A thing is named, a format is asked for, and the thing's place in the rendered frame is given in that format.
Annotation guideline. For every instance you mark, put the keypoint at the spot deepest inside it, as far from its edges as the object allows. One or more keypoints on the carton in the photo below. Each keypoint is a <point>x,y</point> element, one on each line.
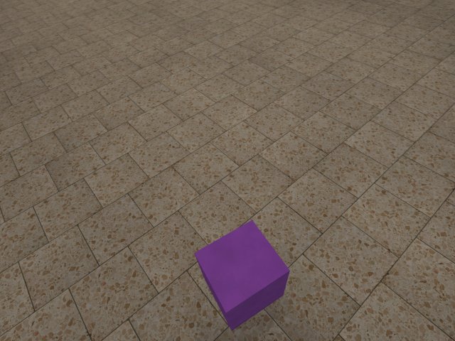
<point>243,272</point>

